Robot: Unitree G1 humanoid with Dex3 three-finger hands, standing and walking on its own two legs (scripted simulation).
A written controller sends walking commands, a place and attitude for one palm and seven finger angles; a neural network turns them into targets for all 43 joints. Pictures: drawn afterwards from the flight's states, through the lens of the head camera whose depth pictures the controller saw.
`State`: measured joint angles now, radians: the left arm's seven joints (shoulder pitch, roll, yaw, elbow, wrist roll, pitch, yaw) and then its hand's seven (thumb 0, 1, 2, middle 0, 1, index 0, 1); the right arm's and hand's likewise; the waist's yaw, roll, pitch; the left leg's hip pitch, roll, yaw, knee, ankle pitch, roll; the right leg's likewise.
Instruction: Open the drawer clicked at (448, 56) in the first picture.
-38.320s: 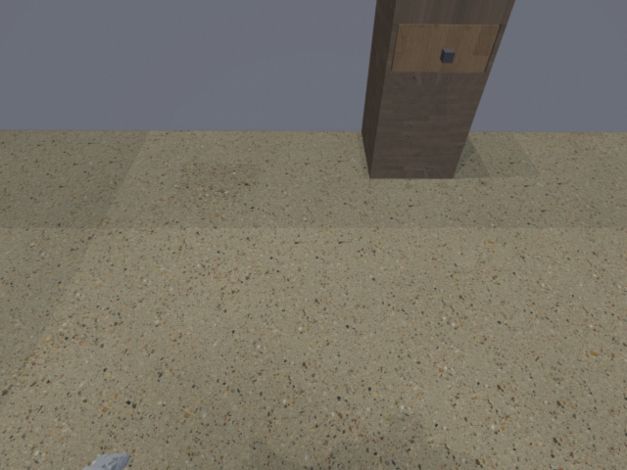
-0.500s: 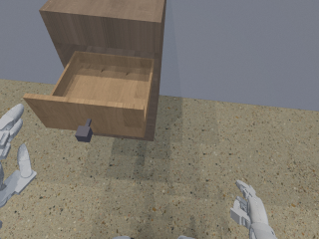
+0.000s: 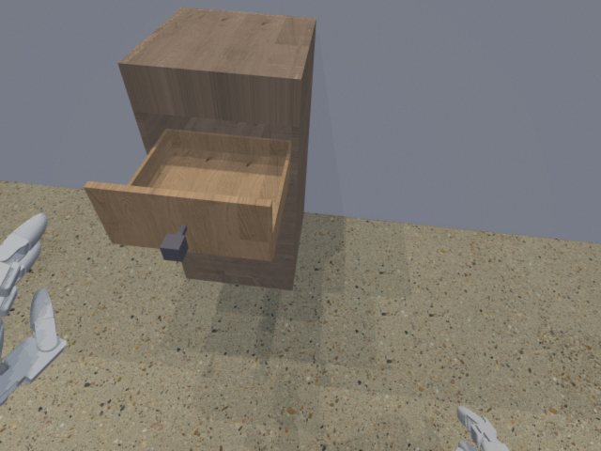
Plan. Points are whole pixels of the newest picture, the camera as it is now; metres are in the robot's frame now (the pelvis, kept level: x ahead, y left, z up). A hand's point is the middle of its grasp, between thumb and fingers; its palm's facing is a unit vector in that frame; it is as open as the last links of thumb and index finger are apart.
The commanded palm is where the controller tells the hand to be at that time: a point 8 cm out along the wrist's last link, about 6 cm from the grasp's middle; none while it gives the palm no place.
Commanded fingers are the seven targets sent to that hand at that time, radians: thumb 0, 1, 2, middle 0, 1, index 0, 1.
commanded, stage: stop stepping back and stand still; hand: left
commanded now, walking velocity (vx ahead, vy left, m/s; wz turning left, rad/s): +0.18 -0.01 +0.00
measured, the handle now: (177, 240) +0.55 +0.27 -0.12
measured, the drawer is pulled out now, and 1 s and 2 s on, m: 0.30 0.30 0.30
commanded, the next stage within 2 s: let the arm hang, fingers relaxed in 0.28 s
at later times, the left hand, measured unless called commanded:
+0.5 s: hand (122, 375) +0.22 +0.23 +0.01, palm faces +0.17 -0.89 -0.41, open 7.4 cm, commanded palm none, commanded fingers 0.00 0.90 0.90 -0.20 -0.30 -0.20 -0.30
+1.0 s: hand out of the picture -0.02 +0.18 -0.16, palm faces +0.08 -0.97 -0.24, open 7.3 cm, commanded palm none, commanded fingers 0.00 0.90 0.90 -0.20 -0.30 -0.20 -0.30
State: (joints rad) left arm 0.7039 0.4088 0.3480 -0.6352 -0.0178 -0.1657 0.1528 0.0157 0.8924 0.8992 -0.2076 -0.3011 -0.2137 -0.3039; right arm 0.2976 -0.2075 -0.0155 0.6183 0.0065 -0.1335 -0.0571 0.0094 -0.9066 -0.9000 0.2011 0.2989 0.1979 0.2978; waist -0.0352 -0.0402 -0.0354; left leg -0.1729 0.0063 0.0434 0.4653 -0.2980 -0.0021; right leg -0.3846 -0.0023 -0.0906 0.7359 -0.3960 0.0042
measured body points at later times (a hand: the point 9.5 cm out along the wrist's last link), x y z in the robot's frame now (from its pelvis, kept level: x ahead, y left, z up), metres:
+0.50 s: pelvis +0.01 +0.00 +0.00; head +0.03 -0.01 +0.45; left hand +0.20 +0.28 +0.03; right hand +0.17 -0.25 -0.11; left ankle +0.03 +0.11 -0.74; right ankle +0.01 -0.11 -0.72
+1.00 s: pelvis +0.02 -0.01 +0.01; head +0.04 -0.02 +0.45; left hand -0.02 +0.23 -0.15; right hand +0.03 -0.25 -0.15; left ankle +0.03 +0.11 -0.74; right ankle +0.01 -0.12 -0.74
